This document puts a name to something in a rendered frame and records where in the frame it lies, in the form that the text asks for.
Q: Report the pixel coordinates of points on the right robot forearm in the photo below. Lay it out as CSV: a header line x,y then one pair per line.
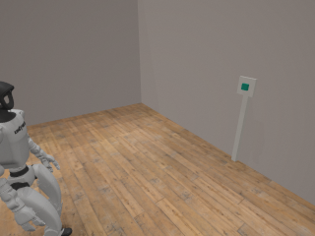
x,y
10,196

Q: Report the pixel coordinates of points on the left robot forearm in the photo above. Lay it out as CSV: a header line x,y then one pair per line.
x,y
35,149

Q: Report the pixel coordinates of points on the right robot hand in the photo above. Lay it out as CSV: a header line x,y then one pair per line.
x,y
26,214

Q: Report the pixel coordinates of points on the robot torso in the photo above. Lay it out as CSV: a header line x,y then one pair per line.
x,y
15,152

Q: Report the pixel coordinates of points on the robot left upper arm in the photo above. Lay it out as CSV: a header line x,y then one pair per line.
x,y
22,112

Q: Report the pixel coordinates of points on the left robot thigh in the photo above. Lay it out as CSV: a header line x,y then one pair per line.
x,y
48,184

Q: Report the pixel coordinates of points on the left robot hand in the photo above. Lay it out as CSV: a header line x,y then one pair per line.
x,y
46,162

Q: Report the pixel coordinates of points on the button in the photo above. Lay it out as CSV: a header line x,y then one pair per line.
x,y
245,86

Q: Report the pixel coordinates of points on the panel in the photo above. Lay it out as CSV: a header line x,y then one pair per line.
x,y
247,94

